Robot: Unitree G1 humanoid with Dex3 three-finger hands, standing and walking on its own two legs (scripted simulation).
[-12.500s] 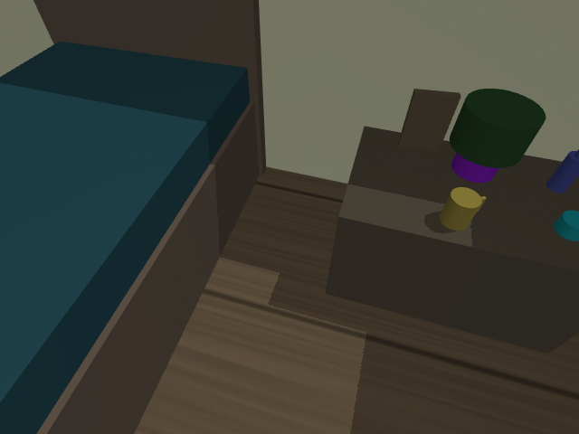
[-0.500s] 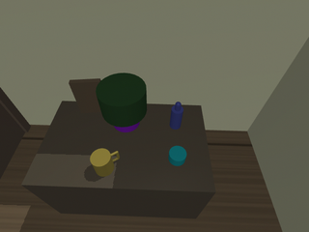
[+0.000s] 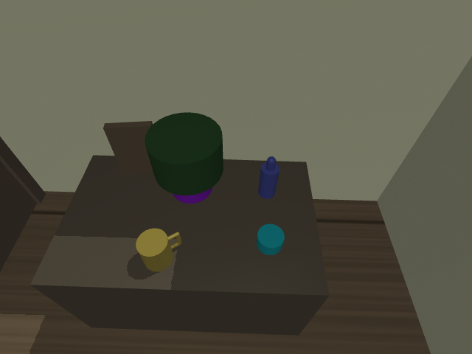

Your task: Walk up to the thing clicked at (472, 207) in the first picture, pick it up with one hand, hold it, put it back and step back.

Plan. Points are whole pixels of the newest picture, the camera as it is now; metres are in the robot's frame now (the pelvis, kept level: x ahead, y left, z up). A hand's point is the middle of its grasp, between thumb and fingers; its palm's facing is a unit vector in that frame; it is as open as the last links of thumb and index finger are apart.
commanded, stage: stand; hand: left
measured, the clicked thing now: (161, 247) +0.44 +0.21 -0.28
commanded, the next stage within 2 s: go down in 0.08 s
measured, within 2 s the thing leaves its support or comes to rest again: neither
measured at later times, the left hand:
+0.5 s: hand out of the picture +0.15 +0.25 -0.15, palm faces +0.04 -0.95 -0.32, open 13.0 cm
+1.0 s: hand out of the picture +0.16 +0.27 -0.14, palm faces +0.07 -0.94 -0.33, open 17.4 cm
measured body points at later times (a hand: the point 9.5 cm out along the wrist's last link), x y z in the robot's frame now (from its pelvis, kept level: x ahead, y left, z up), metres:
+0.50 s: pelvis -0.02 +0.00 -0.02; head +0.02 +0.00 +0.43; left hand +0.15 +0.30 -0.12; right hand +0.15 -0.29 -0.11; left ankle +0.00 +0.13 -0.75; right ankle -0.02 -0.13 -0.75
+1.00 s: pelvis +0.00 +0.01 -0.04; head +0.04 +0.01 +0.41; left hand +0.15 +0.32 -0.12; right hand +0.16 -0.27 -0.11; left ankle +0.00 +0.13 -0.75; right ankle -0.02 -0.13 -0.75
